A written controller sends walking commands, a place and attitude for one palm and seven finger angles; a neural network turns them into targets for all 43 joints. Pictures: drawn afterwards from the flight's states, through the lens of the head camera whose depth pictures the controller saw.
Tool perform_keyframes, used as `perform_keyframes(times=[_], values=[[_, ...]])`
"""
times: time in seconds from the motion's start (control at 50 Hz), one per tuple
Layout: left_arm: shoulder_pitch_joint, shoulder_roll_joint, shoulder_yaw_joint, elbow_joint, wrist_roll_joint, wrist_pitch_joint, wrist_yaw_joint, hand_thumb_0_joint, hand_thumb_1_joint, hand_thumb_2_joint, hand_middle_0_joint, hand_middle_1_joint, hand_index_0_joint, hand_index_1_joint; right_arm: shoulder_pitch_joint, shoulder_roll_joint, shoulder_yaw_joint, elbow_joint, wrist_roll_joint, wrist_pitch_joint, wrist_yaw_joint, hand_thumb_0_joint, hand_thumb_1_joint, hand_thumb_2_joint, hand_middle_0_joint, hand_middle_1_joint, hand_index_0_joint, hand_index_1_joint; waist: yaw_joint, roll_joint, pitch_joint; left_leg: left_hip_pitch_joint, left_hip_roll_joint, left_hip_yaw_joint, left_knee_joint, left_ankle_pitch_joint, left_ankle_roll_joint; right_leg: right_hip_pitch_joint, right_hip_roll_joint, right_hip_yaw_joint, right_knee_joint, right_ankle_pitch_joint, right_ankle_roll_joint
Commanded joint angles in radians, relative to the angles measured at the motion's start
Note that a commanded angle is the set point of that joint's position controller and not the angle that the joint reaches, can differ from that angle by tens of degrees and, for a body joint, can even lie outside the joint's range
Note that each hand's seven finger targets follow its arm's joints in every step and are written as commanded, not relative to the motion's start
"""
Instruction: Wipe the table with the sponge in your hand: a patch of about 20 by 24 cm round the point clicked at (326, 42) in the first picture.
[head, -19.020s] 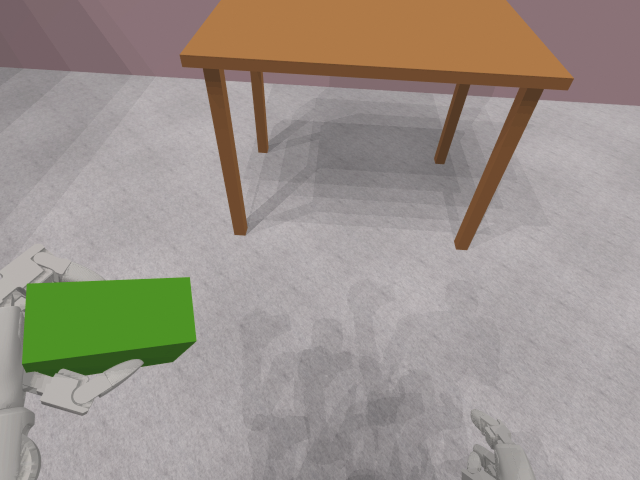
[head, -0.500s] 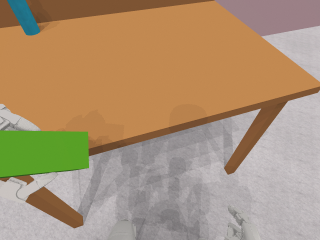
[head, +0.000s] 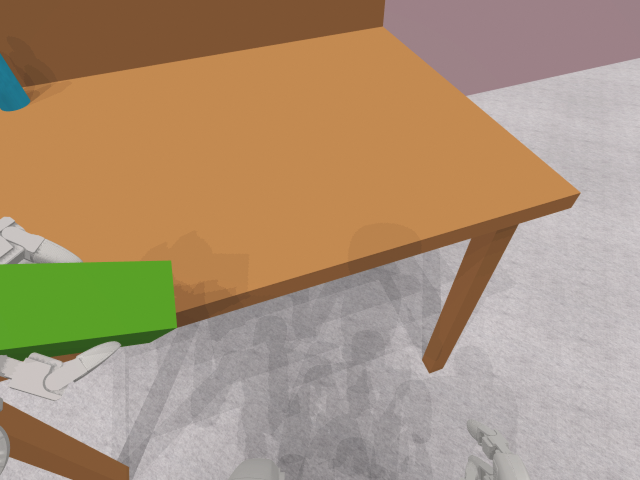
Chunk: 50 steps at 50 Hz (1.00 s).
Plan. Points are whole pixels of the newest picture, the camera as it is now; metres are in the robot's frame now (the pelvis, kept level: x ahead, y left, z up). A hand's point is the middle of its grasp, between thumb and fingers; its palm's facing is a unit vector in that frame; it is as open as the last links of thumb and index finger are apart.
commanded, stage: shuffle to correct the standing spot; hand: left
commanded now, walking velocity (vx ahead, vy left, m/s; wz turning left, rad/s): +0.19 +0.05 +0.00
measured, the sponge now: (113, 308) +0.23 +0.22 +0.17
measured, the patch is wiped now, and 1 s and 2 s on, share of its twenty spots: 0.00 0.00 0.00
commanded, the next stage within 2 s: come to a stop and stand still in 0.20 s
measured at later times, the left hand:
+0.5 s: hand (140, 241) +0.29 +0.21 +0.19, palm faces +0.42 -0.81 -0.41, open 10.2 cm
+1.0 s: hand (122, 296) +0.25 +0.22 +0.16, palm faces +0.25 -0.90 -0.36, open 10.2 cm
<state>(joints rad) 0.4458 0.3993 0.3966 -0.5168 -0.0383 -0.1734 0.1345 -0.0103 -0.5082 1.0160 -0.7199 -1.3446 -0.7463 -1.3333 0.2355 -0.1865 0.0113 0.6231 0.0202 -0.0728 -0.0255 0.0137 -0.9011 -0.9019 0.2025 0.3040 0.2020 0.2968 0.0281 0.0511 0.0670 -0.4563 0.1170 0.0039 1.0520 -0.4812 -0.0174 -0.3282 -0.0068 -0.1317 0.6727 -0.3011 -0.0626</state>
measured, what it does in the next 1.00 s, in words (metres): steps on the spot: left foot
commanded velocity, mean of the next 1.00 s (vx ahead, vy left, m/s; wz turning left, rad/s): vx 0.00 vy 0.03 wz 0.00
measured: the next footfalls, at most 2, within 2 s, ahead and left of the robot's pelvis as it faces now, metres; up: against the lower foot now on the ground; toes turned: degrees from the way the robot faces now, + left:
left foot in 0.32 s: +0.12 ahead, +0.09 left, +0.00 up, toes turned +3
right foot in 1.86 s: -0.06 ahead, +0.05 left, +0.00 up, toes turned -2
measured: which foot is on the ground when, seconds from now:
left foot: up 0.00-0.30, down 0.32-1.00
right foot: down 0.00-1.00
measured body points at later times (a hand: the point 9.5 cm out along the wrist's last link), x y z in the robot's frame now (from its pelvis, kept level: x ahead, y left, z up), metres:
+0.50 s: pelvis +0.07 -0.04 +0.01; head +0.08 -0.05 +0.46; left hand +0.27 +0.25 +0.21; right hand +0.26 -0.27 -0.07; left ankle +0.08 +0.09 -0.72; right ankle +0.04 -0.09 -0.72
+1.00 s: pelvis +0.01 +0.01 +0.02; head +0.02 +0.01 +0.47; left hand +0.23 +0.26 +0.18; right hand +0.17 -0.24 -0.06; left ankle +0.08 +0.09 -0.72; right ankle +0.04 -0.09 -0.72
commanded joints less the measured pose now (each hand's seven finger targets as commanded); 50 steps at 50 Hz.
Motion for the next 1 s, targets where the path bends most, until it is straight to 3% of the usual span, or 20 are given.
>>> perform_keyframes(times=[0.0, 0.04, 0.08, 0.14, 0.22, 0.26, 0.32, 0.36, 0.38, 0.44, 0.56, 0.7, 0.72, 0.74, 0.76, 0.8, 0.86, 0.94, 0.96, 0.98], values=[[-0.13, 0.134, 0.052, -0.126, -0.002, -0.039, 0.016, 0.0, 0.1, 1.3, -1.2, -1.6, -1.2, -1.6, -0.127, -0.112, -0.031, -0.148, 0.002, -0.055, -0.014, 0.0, -0.9, -0.9, 0.2, 0.3, 0.2, 0.3, -0.015, -0.168, -0.049, -0.256, 0.001, -0.025, 0.184, 0.082, -0.004, 0.168, -0.32, 0.485, -0.395, 0.08, -0.174], [-0.147, 0.141, 0.056, -0.151, 0.0, -0.057, 0.027, 0.0, 0.1, 1.3, -1.2, -1.6, -1.2, -1.6, -0.132, -0.109, -0.023, -0.13, -0.012, -0.05, -0.019, 0.0, -0.9, -0.9, 0.2, 0.3, 0.2, 0.3, -0.015, -0.139, -0.102, -0.179, -0.011, 0.018, 0.062, 0.142, -0.003, 0.181, -0.273, 0.329, -0.376, 0.182, -0.135], [-0.162, 0.145, 0.054, -0.217, -0.003, -0.072, 0.038, 0.0, 0.1, 1.3, -1.2, -1.6, -1.2, -1.6, -0.142, -0.1, -0.026, -0.138, -0.016, -0.056, -0.025, 0.0, -0.9, -0.9, 0.2, 0.3, 0.2, 0.3, -0.01, -0.113, -0.15, -0.07, -0.031, 0.065, -0.117, 0.176, 0.008, 0.185, -0.262, 0.274, -0.375, 0.195, -0.123], [-0.118, 0.177, 0.096, -0.303, -0.008, -0.084, 0.055, 0.0, 0.1, 1.3, -1.2, -1.6, -1.2, -1.6, -0.134, -0.103, -0.039, -0.16, -0.024, -0.078, -0.026, 0.0, -0.9, -0.9, 0.2, 0.3, 0.2, 0.3, 0.018, -0.114, -0.182, -0.007, -0.064, 0.111, -0.307, 0.21, 0.019, 0.255, -0.271, 0.287, -0.372, 0.241, -0.111], [-0.019, 0.185, 0.139, -0.292, -0.026, -0.086, 0.064, 0.0, 0.1, 1.3, -1.2, -1.6, -1.2, -1.6, -0.114, -0.103, -0.049, -0.18, -0.017, -0.072, -0.021, 0.0, -0.9, -0.9, 0.2, 0.3, 0.2, 0.3, 0.018, -0.086, -0.203, 0.071, -0.082, 0.122, -0.466, 0.255, 0.028, 0.305, -0.285, 0.302, -0.315, 0.283, -0.086], [0.044, 0.164, 0.133, -0.22, -0.031, -0.076, 0.058, 0.0, 0.1, 1.3, -1.2, -1.6, -1.2, -1.6, -0.102, -0.114, -0.06, -0.183, -0.006, -0.06, -0.02, 0.0, -0.9, -0.9, 0.2, 0.3, 0.2, 0.3, 0.007, -0.059, -0.198, 0.156, -0.073, 0.09, -0.558, 0.296, 0.038, 0.277, -0.273, 0.295, -0.231, 0.333, -0.053], [0.001, 0.155, 0.12, -0.176, -0.029, -0.072, 0.044, 0.0, 0.1, 1.3, -1.2, -1.6, -1.2, -1.6, -0.098, -0.143, -0.062, -0.193, 0.002, -0.035, -0.018, 0.0, -0.9, -0.9, 0.2, 0.3, 0.2, 0.3, -0.005, 0.031, -0.218, 0.317, 0.036, -0.044, -0.581, 0.517, 0.1, 0.134, -0.144, 0.183, -0.105, 0.365, 0.057], [0.024, 0.134, 0.098, -0.104, -0.03, -0.052, 0.033, 0.0, 0.1, 1.3, -1.2, -1.6, -1.2, -1.6, -0.106, -0.136, -0.053, -0.199, 0.01, -0.024, -0.023, 0.0, -0.9, -0.9, 0.2, 0.3, 0.2, 0.3, -0.018, 0.041, -0.206, 0.361, 0.06, -0.06, -0.5, 0.691, 0.109, 0.088, -0.099, 0.163, -0.113, 0.475, 0.094], [0.006, 0.14, 0.084, -0.124, -0.023, -0.045, 0.027, 0.0, 0.1, 1.3, -1.2, -1.6, -1.2, -1.6, -0.105, -0.126, -0.038, -0.201, 0.004, -0.017, -0.024, 0.0, -0.9, -0.9, 0.2, 0.3, 0.2, 0.3, -0.018, 0.039, -0.217, 0.321, 0.048, -0.05, -0.5, 0.725, 0.094, 0.137, -0.101, 0.151, -0.139, 0.526, 0.089], [-0.06, 0.125, 0.043, -0.143, -0.019, -0.027, 0.022, 0.0, 0.1, 1.3, -1.2, -1.6, -1.2, -1.6, -0.107, -0.132, -0.036, -0.206, 0.004, -0.017, -0.025, 0.0, -0.9, -0.9, 0.2, 0.3, 0.2, 0.3, -0.018, -0.125, -0.187, 0.236, -0.023, 0.022, -0.452, 0.628, 0.032, 0.212, -0.152, 0.209, -0.204, 0.727, 0.065], [-0.054, 0.194, 0.093, -0.288, -0.027, -0.026, 0.045, 0.0, 0.1, 1.3, -1.2, -1.6, -1.2, -1.6, -0.14, -0.122, -0.017, -0.215, -0.012, -0.023, -0.043, 0.0, -0.9, -0.9, 0.2, 0.3, 0.2, 0.3, 0.005, -0.028, -0.253, 0.299, -0.028, 0.015, -0.529, 0.672, 0.037, 0.258, -0.147, 0.193, -0.207, 0.746, 0.075], [0.02, 0.135, 0.08, -0.199, -0.04, -0.002, 0.043, 0.0, 0.1, 1.3, -1.2, -1.6, -1.2, -1.6, -0.118, -0.119, -0.018, -0.211, -0.016, -0.017, -0.044, 0.0, -0.9, -0.9, 0.2, 0.3, 0.2, 0.3, -0.01, -0.028, -0.267, 0.286, -0.017, -0.011, -0.544, 0.604, 0.023, 0.249, -0.124, 0.198, -0.27, 0.561, 0.06], [-1.023, 0.851, 0.604, -0.324, 0.1, -0.097, 0.024, 0.0, 0.1, 1.3, -1.2, -1.6, -1.2, -1.6, 0.03, -0.159, -0.093, -0.178, -0.048, -0.092, -0.048, 0.0, -0.9, -0.9, 0.2, 0.3, 0.2, 0.3, 0.002, -0.223, -0.019, 0.147, -0.068, 0.138, -0.464, 0.47, 0.017, 0.056, -0.106, 0.233, -0.411, 0.814, 0.175], [-0.473, 0.317, 0.256, 0.279, 0.032, -0.057, -0.023, 0.0, 0.1, 1.3, -1.2, -1.6, -1.2, -1.6, -0.06, -0.089, -0.059, -0.126, -0.037, -0.086, -0.043, 0.0, -0.9, -0.9, 0.2, 0.3, 0.2, 0.3, 0.018, -0.172, -0.225, 0.175, -0.135, 0.048, -0.515, 0.435, 0.034, 0.23, -0.174, 0.302, -0.255, 0.857, 0.058], [-0.318, 0.232, 0.188, 0.125, -0.008, -0.057, 0.0, 0.0, 0.1, 1.3, -1.2, -1.6, -1.2, -1.6, -0.103, -0.126, -0.065, -0.181, 0.001, -0.072, -0.026, 0.0, -0.9, -0.9, 0.2, 0.3, 0.2, 0.3, 0.021, -0.008, -0.222, 0.254, -0.085, 0.04, -0.583, 0.491, 0.03, 0.246, -0.187, 0.297, -0.221, 0.833, 0.053], [-0.239, 0.1, 0.035, 0.12, -0.01, -0.063, -0.029, 0.0, 0.1, 1.3, -1.2, -1.6, -1.2, -1.6, -0.064, -0.148, -0.066, -0.196, 0.005, -0.084, -0.012, 0.0, -0.9, -0.9, 0.2, 0.3, 0.2, 0.3, 0.01, 0.072, -0.275, 0.344, -0.047, 0.033, -0.588, 0.566, 0.055, 0.217, -0.134, 0.234, -0.205, 0.649, 0.094], [-0.057, -0.021, -0.1, -0.027, -0.016, -0.039, -0.035, 0.0, 0.1, 1.3, -1.2, -1.6, -1.2, -1.6, -0.132, -0.13, -0.055, -0.234, 0.024, -0.079, 0.029, 0.0, -0.9, -0.9, 0.2, 0.3, 0.2, 0.3, 0.019, -0.01, -0.26, 0.327, 0.01, -0.014, -0.586, 0.588, 0.087, 0.202, -0.082, 0.165, -0.208, 0.386, 0.12], [-0.049, 0.15, 0.051, -0.18, 0.0, -0.04, -0.011, 0.0, 0.1, 1.3, -1.2, -1.6, -1.2, -1.6, -0.144, -0.148, -0.055, -0.268, 0.003, -0.083, 0.008, 0.0, -0.9, -0.9, 0.2, 0.3, 0.2, 0.3, 0.006, -0.185, -0.152, 0.195, -0.035, -0.027, -0.608, 0.153, 0.058, 0.099, -0.103, 0.226, -0.37, -0.06, 0.043], [-0.061, 0.25, 0.144, -0.221, -0.003, -0.047, 0.004, 0.0, 0.1, 1.3, -1.2, -1.6, -1.2, -1.6, -0.146, -0.153, -0.055, -0.26, 0.003, -0.075, -0.006, 0.0, -0.9, -0.9, 0.2, 0.3, 0.2, 0.3, 0.003, -0.175, -0.139, 0.236, -0.054, -0.016, -0.587, 0.127, 0.05, 0.026, -0.123, 0.242, -0.394, -0.162, 0.012], [-0.082, 0.219, 0.142, -0.224, -0.008, -0.053, 0.005, 0.0, 0.1, 1.3, -1.2, -1.6, -1.2, -1.6, -0.141, -0.144, -0.052, -0.264, -0.005, -0.076, -0.015, 0.0, -0.9, -0.9, 0.2, 0.3, 0.2, 0.3, -0.009, -0.159, -0.113, 0.238, -0.068, -0.022, -0.576, 0.093, 0.05, -0.024, -0.136, 0.244, -0.408, -0.249, -0.01]])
